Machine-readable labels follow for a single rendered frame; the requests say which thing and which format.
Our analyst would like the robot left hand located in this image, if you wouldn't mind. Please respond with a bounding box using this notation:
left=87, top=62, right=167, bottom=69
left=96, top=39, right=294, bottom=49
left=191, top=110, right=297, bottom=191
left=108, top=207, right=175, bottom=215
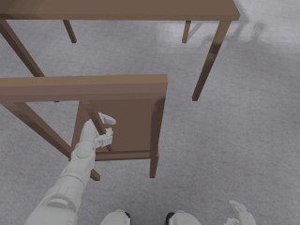
left=79, top=112, right=116, bottom=148

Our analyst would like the robot left forearm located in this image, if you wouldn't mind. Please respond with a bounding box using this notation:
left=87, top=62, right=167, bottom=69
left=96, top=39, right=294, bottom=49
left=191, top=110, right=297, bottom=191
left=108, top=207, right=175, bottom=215
left=23, top=141, right=96, bottom=225

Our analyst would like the chair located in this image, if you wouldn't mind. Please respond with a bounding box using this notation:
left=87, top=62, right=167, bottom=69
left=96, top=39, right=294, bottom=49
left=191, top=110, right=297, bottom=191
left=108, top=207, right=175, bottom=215
left=0, top=73, right=168, bottom=181

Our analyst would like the left robot upper arm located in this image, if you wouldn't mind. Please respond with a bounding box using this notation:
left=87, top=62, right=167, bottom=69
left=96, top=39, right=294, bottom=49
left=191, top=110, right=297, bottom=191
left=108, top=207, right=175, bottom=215
left=27, top=205, right=78, bottom=225

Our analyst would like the right robot thigh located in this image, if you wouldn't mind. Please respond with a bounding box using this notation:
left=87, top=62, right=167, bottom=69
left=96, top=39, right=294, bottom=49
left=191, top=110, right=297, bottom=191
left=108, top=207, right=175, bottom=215
left=169, top=213, right=202, bottom=225

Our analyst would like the left robot thigh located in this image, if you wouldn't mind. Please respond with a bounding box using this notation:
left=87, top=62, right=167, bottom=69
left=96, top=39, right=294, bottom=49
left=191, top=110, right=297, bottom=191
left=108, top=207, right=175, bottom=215
left=100, top=211, right=130, bottom=225

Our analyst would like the table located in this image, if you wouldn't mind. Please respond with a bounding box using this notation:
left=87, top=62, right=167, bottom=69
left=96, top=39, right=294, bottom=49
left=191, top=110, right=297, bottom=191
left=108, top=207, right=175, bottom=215
left=0, top=0, right=241, bottom=102

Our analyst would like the robot thigh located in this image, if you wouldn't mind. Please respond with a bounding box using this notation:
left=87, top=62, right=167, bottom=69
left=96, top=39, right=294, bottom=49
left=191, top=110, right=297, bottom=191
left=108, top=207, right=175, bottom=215
left=100, top=211, right=130, bottom=225
left=169, top=213, right=202, bottom=225

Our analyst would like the robot right hand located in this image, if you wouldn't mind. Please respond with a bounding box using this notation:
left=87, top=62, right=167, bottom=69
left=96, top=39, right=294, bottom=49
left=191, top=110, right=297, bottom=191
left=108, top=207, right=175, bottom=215
left=223, top=200, right=257, bottom=225

